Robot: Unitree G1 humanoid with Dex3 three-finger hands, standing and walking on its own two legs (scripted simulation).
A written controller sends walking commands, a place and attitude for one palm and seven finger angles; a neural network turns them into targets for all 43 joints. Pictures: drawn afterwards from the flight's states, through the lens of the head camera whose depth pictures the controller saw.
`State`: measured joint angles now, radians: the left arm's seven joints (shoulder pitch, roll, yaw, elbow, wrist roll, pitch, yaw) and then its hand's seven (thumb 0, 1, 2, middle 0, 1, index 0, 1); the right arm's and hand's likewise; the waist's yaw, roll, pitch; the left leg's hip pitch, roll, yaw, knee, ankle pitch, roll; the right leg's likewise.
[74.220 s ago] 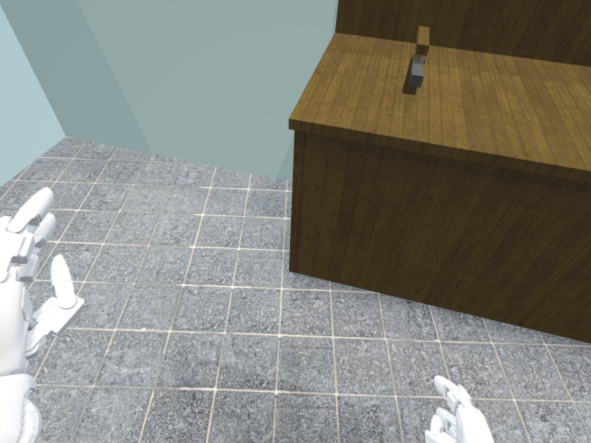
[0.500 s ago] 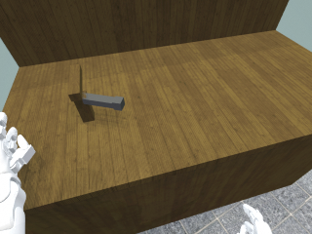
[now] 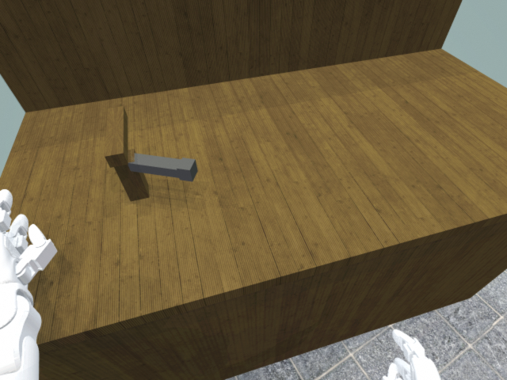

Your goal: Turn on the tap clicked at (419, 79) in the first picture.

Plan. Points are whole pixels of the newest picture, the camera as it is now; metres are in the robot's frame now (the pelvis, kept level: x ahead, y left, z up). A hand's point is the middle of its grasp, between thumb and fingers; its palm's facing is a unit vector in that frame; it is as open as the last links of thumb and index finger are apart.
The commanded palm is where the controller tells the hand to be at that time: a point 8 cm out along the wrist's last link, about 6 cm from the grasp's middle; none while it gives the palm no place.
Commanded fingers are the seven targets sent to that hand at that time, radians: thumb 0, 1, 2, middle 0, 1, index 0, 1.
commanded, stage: reach beside the lever's end, fingers flat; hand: left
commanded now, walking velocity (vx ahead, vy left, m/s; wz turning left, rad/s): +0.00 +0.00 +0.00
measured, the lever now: (187, 169) +0.43 +0.16 +0.11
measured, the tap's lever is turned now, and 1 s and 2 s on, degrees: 62 62 62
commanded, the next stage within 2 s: push the lever round in 1.50 s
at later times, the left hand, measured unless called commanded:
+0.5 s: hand (57, 241) +0.27 +0.32 +0.10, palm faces +0.57 -0.82 -0.10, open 7.8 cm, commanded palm +0.22 +0.36 +0.09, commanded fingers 0.00 0.90 0.90 -0.15 -0.15 -0.15 -0.15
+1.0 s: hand (54, 235) +0.28 +0.32 +0.10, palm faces +0.57 -0.82 -0.10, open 7.8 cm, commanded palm +0.22 +0.36 +0.09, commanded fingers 0.00 0.90 0.90 -0.15 -0.15 -0.15 -0.15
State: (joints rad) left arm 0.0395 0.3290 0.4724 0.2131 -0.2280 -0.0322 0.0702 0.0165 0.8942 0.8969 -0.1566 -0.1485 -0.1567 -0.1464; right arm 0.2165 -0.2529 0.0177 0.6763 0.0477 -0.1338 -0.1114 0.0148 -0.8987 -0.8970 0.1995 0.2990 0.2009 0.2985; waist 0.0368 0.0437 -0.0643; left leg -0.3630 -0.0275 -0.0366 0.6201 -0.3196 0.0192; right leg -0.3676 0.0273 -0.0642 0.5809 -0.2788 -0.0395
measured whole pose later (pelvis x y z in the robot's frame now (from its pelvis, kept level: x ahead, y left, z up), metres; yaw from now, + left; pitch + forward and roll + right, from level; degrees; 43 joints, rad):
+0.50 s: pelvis -0.01 -0.01 +0.00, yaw +0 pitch +4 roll +0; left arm 0.00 0.34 0.48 0.27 -0.24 -0.06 0.06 0.02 0.89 0.90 -0.16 -0.15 -0.16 -0.15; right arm 0.22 -0.25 0.02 0.67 0.05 -0.13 -0.11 0.01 -0.90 -0.90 0.20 0.30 0.20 0.30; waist 0.02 0.05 -0.07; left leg -0.38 -0.02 -0.04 0.63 -0.32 0.01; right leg -0.39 0.03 -0.06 0.60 -0.28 -0.05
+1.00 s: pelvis -0.01 +0.00 +0.00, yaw +0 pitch +4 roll -1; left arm -0.04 0.35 0.49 0.28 -0.22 -0.07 0.06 0.02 0.89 0.90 -0.16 -0.15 -0.16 -0.15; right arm 0.20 -0.25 0.03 0.67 0.04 -0.15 -0.12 0.01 -0.90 -0.90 0.20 0.30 0.20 0.30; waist 0.02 0.04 -0.06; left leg -0.40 -0.02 -0.04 0.65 -0.32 0.01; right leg -0.40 0.03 -0.07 0.60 -0.27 -0.05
